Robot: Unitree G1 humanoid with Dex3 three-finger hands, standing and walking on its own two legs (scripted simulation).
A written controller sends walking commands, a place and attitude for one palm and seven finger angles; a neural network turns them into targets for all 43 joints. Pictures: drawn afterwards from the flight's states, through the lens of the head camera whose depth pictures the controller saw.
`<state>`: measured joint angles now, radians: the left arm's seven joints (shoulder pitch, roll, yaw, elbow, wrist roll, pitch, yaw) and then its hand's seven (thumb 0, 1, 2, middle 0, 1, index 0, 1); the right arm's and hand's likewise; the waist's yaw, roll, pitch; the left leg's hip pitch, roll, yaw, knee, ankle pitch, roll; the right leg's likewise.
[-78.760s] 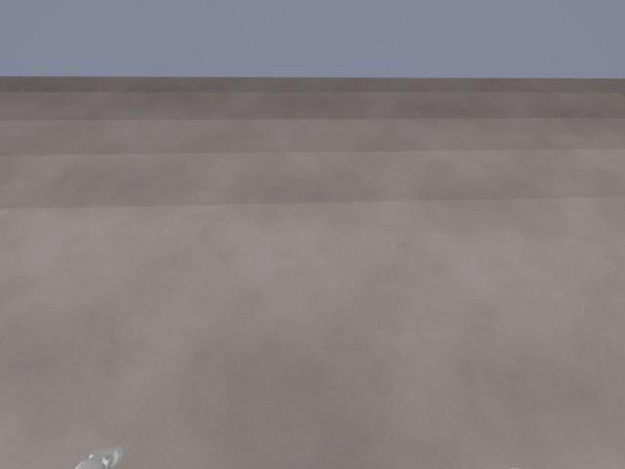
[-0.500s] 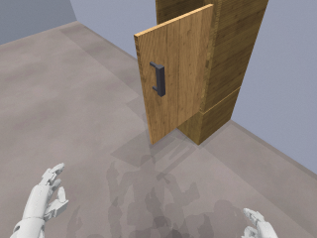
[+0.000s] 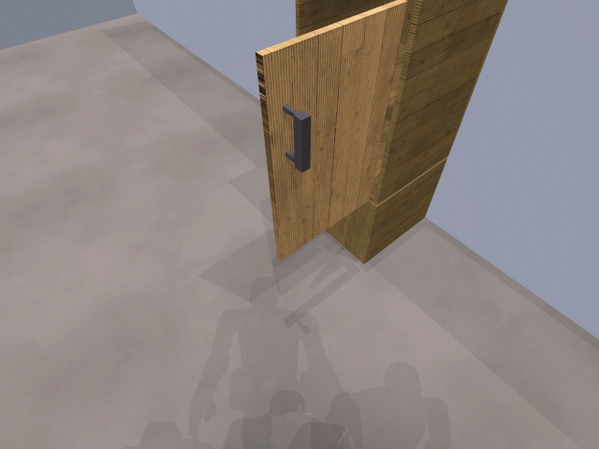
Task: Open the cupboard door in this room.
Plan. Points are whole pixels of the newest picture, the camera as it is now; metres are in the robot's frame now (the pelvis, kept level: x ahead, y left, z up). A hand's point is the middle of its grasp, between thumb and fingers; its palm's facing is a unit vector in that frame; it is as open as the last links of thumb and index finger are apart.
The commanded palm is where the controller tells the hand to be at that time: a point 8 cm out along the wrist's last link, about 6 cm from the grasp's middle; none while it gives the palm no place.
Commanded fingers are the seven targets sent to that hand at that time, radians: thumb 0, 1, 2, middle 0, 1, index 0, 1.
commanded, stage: let the arm hang, fingers relaxed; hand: left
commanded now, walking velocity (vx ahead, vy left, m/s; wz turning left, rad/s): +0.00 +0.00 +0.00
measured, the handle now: (295, 138) +0.66 +0.04 +0.03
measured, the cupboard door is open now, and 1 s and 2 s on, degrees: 90 90 90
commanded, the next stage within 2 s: look to check the result in 0.48 s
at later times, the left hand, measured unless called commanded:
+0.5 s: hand out of the picture +0.04 +0.19 -0.17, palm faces +0.00 -0.98 -0.22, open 7.3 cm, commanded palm none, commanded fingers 0.00 0.90 0.90 -0.20 -0.30 -0.20 -0.30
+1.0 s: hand out of the picture +0.09 +0.22 -0.15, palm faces -0.01 -0.95 -0.31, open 7.4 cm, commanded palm none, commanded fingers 0.00 0.90 0.90 -0.20 -0.30 -0.20 -0.30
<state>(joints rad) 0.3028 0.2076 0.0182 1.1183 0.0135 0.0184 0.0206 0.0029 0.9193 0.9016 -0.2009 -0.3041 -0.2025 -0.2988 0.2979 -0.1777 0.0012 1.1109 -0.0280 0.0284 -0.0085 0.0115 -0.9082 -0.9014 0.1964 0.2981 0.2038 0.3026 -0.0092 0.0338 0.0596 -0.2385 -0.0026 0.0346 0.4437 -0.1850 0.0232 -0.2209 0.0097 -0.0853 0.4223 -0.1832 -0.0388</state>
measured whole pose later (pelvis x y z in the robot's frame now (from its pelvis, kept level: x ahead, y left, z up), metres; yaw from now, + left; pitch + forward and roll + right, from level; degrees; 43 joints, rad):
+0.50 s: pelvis +0.02 +0.00 +0.00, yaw -1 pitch -2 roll +0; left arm 0.22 0.17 0.02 1.14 0.02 -0.01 0.02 0.00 0.91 0.90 -0.20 -0.30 -0.20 -0.30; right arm 0.23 -0.18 -0.01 1.14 -0.02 0.00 -0.02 0.01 -0.91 -0.90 0.20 0.30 0.20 0.30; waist -0.01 0.01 0.05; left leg -0.17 -0.02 0.05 0.37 -0.18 0.03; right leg -0.17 0.00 -0.07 0.40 -0.19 -0.03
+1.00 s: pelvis +0.03 -0.01 +0.01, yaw -1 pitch -2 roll +0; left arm 0.15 0.27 0.02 1.14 0.02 -0.02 0.01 0.00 0.90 0.90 -0.20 -0.30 -0.20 -0.30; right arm 0.14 -0.28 -0.01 1.14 -0.02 0.00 -0.01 0.01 -0.91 -0.90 0.20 0.30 0.21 0.30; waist -0.01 0.02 0.06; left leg -0.12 -0.01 0.04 0.32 -0.17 0.01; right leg -0.13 0.01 -0.07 0.34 -0.18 -0.04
